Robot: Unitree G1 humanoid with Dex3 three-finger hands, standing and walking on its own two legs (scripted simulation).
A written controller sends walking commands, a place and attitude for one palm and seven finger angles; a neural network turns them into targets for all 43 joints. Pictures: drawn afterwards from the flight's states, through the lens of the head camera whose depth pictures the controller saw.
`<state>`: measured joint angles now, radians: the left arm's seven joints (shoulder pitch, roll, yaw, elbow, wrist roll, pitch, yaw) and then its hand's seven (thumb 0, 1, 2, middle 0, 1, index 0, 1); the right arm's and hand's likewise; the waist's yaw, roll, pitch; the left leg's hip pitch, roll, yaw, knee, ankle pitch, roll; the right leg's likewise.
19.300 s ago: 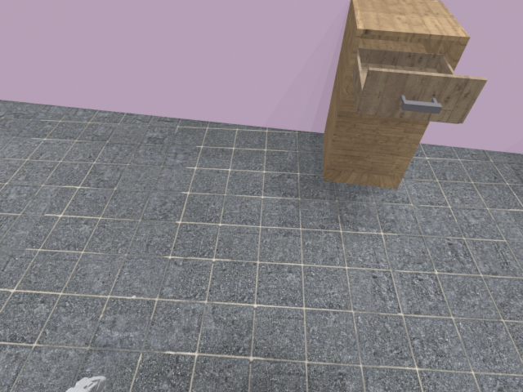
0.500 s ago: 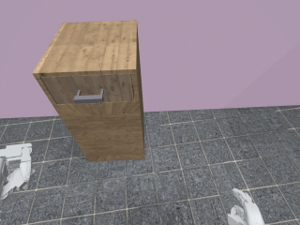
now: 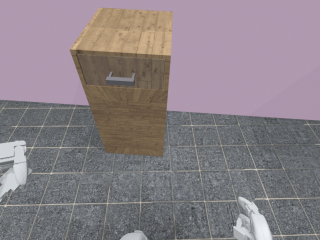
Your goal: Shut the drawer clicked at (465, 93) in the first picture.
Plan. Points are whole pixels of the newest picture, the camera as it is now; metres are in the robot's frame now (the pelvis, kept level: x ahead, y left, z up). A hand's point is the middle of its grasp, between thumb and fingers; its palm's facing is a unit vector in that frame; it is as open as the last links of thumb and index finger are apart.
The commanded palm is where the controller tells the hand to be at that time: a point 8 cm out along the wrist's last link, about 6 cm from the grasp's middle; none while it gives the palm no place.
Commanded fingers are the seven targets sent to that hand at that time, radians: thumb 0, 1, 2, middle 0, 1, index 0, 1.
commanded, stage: step back with the hand held close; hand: left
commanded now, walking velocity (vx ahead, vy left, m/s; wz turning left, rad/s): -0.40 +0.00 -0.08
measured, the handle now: (121, 78) +0.73 +0.22 -0.05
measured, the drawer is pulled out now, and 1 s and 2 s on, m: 0.00 0.00 0.00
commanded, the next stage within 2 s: stop stepping back and stand still in 0.24 s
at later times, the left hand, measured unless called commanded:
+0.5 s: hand out of the picture +0.08 +0.22 +0.19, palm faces +0.23 -0.86 -0.45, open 3.3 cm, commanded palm +0.02 +0.27 +0.19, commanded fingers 0.00 0.90 0.90 -1.40 -1.60 -1.40 -1.60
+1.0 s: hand out of the picture -0.02 +0.20 +0.20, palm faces +0.26 -0.83 -0.50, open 3.2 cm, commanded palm -0.05 +0.26 +0.19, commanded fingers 0.00 0.90 0.90 -1.40 -1.60 -1.40 -1.60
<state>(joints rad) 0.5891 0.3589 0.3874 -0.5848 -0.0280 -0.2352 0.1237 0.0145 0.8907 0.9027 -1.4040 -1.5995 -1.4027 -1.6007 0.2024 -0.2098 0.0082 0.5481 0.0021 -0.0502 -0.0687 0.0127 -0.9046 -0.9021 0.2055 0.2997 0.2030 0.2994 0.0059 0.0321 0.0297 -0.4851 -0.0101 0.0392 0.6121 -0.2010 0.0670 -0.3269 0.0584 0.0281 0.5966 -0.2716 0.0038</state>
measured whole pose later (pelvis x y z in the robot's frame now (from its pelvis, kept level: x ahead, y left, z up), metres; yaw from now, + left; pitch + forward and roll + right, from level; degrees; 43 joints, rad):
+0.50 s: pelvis -0.14 +0.01 +0.00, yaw -6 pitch +5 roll -2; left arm 0.62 0.45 0.41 -0.71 -0.06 -0.23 0.13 0.01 0.89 0.90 -1.40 -1.60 -1.40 -1.60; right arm 0.17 -0.15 0.03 0.58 -0.02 -0.12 -0.03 0.01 -0.90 -0.90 0.21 0.30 0.20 0.30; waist 0.00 -0.04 -0.03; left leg -0.62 0.02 0.07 0.41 -0.06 -0.02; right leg -0.06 0.05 -0.05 0.41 -0.46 -0.06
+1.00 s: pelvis -0.21 +0.00 +0.01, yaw -7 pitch -1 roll +1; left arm 0.69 0.41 0.39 -0.65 -0.02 -0.24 0.12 0.01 0.89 0.90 -1.41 -1.60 -1.40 -1.60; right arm 0.28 -0.21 -0.01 0.66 -0.01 -0.06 -0.05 0.01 -0.91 -0.90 0.20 0.30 0.20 0.30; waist 0.00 -0.02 -0.04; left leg -0.60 0.00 0.02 1.14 -0.33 0.00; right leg -0.30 0.00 -0.08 0.61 -0.30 -0.07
